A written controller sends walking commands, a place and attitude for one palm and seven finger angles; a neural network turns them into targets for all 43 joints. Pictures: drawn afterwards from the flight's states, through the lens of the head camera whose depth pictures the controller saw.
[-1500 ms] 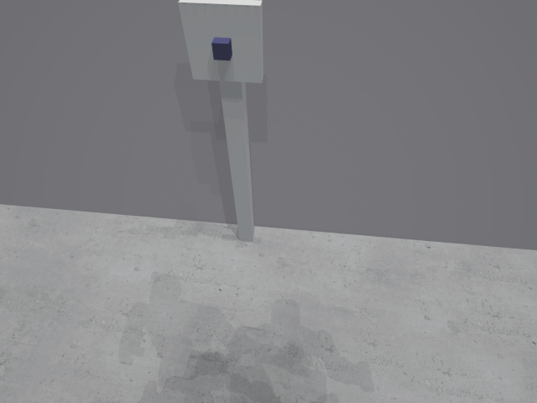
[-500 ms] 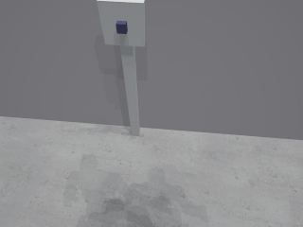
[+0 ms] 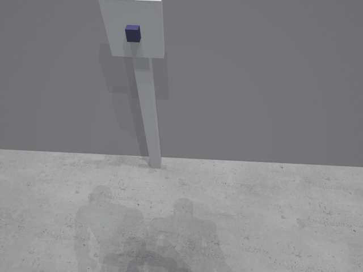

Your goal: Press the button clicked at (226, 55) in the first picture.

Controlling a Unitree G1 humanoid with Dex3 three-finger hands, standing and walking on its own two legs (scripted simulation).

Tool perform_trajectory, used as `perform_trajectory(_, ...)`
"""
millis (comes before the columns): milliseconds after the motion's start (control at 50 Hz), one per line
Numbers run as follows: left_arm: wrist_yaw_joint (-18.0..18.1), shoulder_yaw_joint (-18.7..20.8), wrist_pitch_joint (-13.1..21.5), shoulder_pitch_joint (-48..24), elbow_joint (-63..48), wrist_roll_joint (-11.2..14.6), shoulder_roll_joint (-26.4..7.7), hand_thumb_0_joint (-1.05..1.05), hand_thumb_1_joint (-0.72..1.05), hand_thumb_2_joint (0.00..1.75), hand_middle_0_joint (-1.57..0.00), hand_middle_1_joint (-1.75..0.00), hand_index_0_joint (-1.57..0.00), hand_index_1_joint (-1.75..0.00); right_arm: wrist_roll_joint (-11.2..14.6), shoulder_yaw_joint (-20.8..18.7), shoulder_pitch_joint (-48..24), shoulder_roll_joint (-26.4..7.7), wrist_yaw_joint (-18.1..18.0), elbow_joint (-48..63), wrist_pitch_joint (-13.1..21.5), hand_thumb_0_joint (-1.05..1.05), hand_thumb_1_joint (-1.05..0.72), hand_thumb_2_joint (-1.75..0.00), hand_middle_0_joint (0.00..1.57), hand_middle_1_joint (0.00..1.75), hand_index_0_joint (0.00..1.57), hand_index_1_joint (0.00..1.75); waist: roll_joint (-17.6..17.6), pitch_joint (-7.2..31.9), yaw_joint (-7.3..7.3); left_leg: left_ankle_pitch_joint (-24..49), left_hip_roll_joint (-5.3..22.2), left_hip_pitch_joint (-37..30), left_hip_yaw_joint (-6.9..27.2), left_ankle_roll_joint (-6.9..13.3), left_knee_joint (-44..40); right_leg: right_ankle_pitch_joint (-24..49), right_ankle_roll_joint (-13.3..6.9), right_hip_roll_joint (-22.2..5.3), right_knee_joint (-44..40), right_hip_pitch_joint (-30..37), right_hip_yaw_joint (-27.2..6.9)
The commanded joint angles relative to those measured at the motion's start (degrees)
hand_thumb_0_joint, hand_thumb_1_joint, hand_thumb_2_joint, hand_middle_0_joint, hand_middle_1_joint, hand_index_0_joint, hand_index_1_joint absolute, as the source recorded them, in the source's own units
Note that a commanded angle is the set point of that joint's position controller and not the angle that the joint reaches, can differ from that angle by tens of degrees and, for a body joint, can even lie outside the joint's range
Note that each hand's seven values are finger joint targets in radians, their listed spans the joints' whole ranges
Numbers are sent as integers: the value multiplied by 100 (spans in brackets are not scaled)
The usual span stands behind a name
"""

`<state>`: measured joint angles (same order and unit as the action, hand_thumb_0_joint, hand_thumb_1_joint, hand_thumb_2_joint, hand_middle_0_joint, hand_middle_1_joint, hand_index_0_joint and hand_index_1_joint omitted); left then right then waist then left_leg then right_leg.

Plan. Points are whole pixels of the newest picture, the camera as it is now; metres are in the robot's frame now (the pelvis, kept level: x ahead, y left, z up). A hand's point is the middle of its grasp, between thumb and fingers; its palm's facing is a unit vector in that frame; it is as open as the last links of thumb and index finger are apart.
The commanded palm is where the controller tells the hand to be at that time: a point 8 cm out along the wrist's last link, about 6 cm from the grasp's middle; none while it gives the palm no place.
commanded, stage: take the last steps up to it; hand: left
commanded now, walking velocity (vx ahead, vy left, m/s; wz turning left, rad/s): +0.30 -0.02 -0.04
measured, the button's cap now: (133, 33) +0.75 +0.19 +0.14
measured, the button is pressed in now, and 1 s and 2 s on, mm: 0 0 0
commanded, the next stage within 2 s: come to a stop and stand still in 0.56 s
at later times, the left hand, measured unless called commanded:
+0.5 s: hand out of the picture +0.07 +0.13 -0.17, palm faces +0.09 -0.99 -0.12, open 7.3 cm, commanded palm none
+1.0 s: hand (139, 197) +0.34 +0.15 -0.16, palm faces -0.02 -0.98 -0.22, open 7.3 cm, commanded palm none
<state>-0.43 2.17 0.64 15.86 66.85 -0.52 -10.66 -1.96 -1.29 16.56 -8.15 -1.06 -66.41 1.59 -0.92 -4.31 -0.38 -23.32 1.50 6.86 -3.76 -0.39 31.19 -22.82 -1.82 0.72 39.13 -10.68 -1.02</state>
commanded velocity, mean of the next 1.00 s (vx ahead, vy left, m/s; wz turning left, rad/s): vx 0.06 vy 0.01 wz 0.00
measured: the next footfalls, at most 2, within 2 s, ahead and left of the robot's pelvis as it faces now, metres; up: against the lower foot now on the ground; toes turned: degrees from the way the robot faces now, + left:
left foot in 0.54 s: +0.29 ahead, +0.09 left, +0.00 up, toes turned +2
right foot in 0.84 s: +0.34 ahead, -0.16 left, +0.00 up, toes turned -4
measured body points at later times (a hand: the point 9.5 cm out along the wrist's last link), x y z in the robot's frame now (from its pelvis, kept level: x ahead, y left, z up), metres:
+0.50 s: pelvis +0.15 -0.02 +0.01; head +0.20 +0.00 +0.45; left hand +0.06 +0.18 -0.15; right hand +0.25 -0.25 -0.14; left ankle +0.26 +0.11 -0.71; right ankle +0.02 -0.10 -0.73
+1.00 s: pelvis +0.26 -0.03 +0.00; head +0.30 -0.04 +0.45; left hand +0.34 +0.20 -0.15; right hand +0.25 -0.27 -0.16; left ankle +0.26 +0.10 -0.72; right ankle +0.30 -0.15 -0.73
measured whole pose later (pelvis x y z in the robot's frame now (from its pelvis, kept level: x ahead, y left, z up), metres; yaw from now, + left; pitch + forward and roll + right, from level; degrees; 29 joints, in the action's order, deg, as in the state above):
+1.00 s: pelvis +0.26 -0.03 +0.00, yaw +0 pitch +0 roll +1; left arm 0.9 2.0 -0.4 7.7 59.8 -1.2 -9.8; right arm -0.9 -3.1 14.8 -9.5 -0.7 -62.0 -2.2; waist 0.5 -5.0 -2.4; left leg -19.3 3.5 16.2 -4.2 -1.2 35.7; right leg -13.6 -0.4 -2.5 32.7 -18.6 3.3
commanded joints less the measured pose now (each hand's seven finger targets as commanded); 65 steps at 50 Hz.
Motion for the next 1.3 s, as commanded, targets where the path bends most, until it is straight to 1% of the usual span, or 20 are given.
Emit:
perform_trajectory(0, 57, 98, 183, -1081, -821, -3, -402, 0, 90, 90, -20, -30, -20, -30, -48, -237, 1580, -1027, -120, -219, 6, 0, -90, -90, 20, 30, 20, 30, 1113, -487, -617, 3834, 1999, -1315, 1845, 1184, -1109, -1023, -87, -262, 857, -2337, 417)
perform_trajectory(60, -52, 221, 203, 306, -478, -36, -298, 0, 90, 90, -20, -30, -20, -30, 0, -162, 673, -947, -124, 54, 28, 0, -90, -90, 20, 30, 20, 30, 628, 5, 317, 2796, 1104, 672, 535, 524, 184, 483, -192, -160, -1266, 654, 689)
perform_trajectory(100, 97, 402, 230, 2117, 70, -12, -1130, 0, 90, 90, -20, -30, -20, -30, 163, -121, -231, -518, -48, 602, 96, 0, -90, -90, 20, 30, 20, 30, -1852, 347, 972, -986, -134, 2897, -182, 46, 3279, 1720, -868, -2337, -2626, 2116, -2649)
perform_trajectory(180, 219, 237, 242, 684, -375, -60, -452, 0, 90, 90, -20, -30, -20, -30, 60, -238, -278, -290, 64, 446, -57, 0, -90, -90, 20, 30, 20, 30, -338, -695, 235, -102, 696, 2917, 342, -68, 3468, 703, -1134, -2099, -2892, 271, -1554)
perform_trajectory(260, 197, 160, 395, 836, -241, -42, -416, 0, 90, 90, -20, -30, -20, -30, 80, -185, -301, -21, 181, 560, -107, 0, -90, -90, 20, 30, 20, 30, -379, -431, 92, 520, 621, 2589, -85, -199, 2197, 2941, -885, -1630, -2767, 477, -385)
perform_trajectory(380, 210, 149, 434, 1276, 18, -42, -482, 0, 90, 90, -20, -30, -20, -30, 121, -166, -996, -96, 222, 895, 20, 0, -90, -90, 20, 30, 20, 30, -546, 52, 255, 943, 321, 2558, -384, -83, 1002, 4924, -698, -1446, -2205, 1618, -125)
perform_trajectory(460, 214, 158, 408, 943, -23, -14, -464, 0, 90, 90, -20, -30, -20, -30, 70, -170, -196, -311, 91, 643, 82, 0, -90, -90, 20, 30, 20, 30, -549, 183, -316, 1580, -128, 615, -720, 179, -55, 5898, -374, -1157, -1090, 840, 326)
perform_trajectory(480, 201, 134, 391, 949, -59, -11, -396, 0, 90, 90, -20, -30, -20, -30, 42, -241, 440, -602, 44, 453, 103, 0, -90, -90, 20, 30, 20, 30, -119, 545, -565, 2236, 185, -613, -345, 359, -183, 5065, -200, -980, -150, 87, 376)
perform_trajectory(520, 173, 22, 374, 985, -385, 67, 21, 0, 90, 90, -20, -30, -20, -30, 6, -390, 1578, -1408, -59, 272, 91, 0, -90, -90, 20, 30, 20, 30, 1704, 1511, -789, 4354, 2702, -2094, 2644, 1744, -906, -1215, 135, 56, 2996, -1763, 702)
perform_trajectory(560, 201, 75, 290, 474, -697, -75, -24, 0, 90, 90, -20, -30, -20, -30, 34, -384, 687, -1396, -11, 520, 39, 0, -90, -90, 20, 30, 20, 30, 862, 249, -462, 1305, 2671, -2, 2532, 1728, -1688, -1240, 74, -344, 3674, -2136, 232)
perform_trajectory(600, 105, 109, 170, 328, -646, -134, -28, 0, 90, 90, -20, -30, -20, -30, 19, -227, 18, -831, -26, 696, 75, 0, -90, -90, 20, 30, 20, 30, 1139, -453, -101, 458, 2030, 1249, 1746, 1125, -2093, -423, 118, -713, 3070, -1954, 156)
perform_trajectory(680, 66, 25, 32, 627, -534, -70, 269, 0, 90, 90, -20, -30, -20, -30, 17, -153, -252, -755, -93, 764, 97, 0, -90, -90, 20, 30, 20, 30, 626, 373, 147, 2079, 1364, 1264, 582, 802, -1617, 151, 284, -494, 768, -604, 495)
perform_trajectory(740, 117, 22, -42, 806, -465, -86, 72, 0, 90, 90, -20, -30, -20, -30, 67, -186, -504, -824, -94, 852, -30, 0, -90, -90, 20, 30, 20, 30, 432, 613, 299, 1109, 1183, 1504, 406, 640, -1318, 1032, 354, -323, -541, 241, 697)
perform_trajectory(800, 171, 81, -23, 263, -699, -118, -641, 0, 90, 90, -20, -30, -20, -30, 140, -160, -301, -536, -12, 791, -180, 0, -90, -90, 20, 30, 20, 30, -146, 80, 111, 277, 412, 1300, 92, 78, -713, 968, -10, -980, -1828, -546, -467)
perform_trajectory(860, 165, 119, -117, -321, -904, -92, -898, 0, 90, 90, -20, -30, -20, -30, 118, -167, 100, -451, 30, 653, -268, 0, -90, -90, 20, 30, 20, 30, 264, -36, -83, 603, 308, 797, 25, 38, -483, 723, -211, -1139, -1715, -1266, -433)
perform_trajectory(940, 242, 203, -54, -339, -879, -59, -989, 0, 90, 90, -20, -30, -20, -30, 140, -257, 414, -522, -3, 601, -339, 0, -90, -90, 20, 30, 20, 30, -1187, 555, -27, 270, 25, 814, -90, -94, 894, 3703, -652, -1728, -1852, -293, -724)
perform_trajectory(1040, 358, 357, -84, -433, -923, -85, -1055, 0, 90, 90, -20, -30, -20, -30, 208, -287, 297, -508, -66, 691, -364, 0, -90, -90, 20, 30, 20, 30, -957, 960, 83, -473, 75, 1440, 190, -211, 757, 6210, -948, -1988, -1228, 1077, -617)
perform_trajectory(1100, 326, 331, -152, -579, -1014, 12, -790, 0, 90, 90, -20, -30, -20, -30, 140, -284, 553, -668, -84, 597, -288, 0, -90, -90, 20, 30, 20, 30, 118, 1001, -45, 2710, 600, 76, 398, -92, -971, 4027, -246, -1311, -563, 68, -41)
perform_trajectory(1140, 320, 258, -262, -679, -1148, 27, -435, 0, 90, 90, -20, -30, -20, -30, 21, -364, 335, -1147, -144, 790, -297, 0, -90, -90, 20, 30, 20, 30, 1721, 654, -78, 5856, 2061, 208, 1691, 963, -1285, -953, 288, -153, 1048, -960, 314)
perform_trajectory(1280, 206, 217, -267, -670, -1042, -19, -267, 0, 90, 90, -20, -30, -20, -30, 1, -288, 122, -934, -223, 878, -196, 0, -90, -90, 20, 30, 20, 30, 892, 596, -45, 4538, 1488, -247, 905, 1035, -979, -470, 285, -93, 1306, -1333, 8)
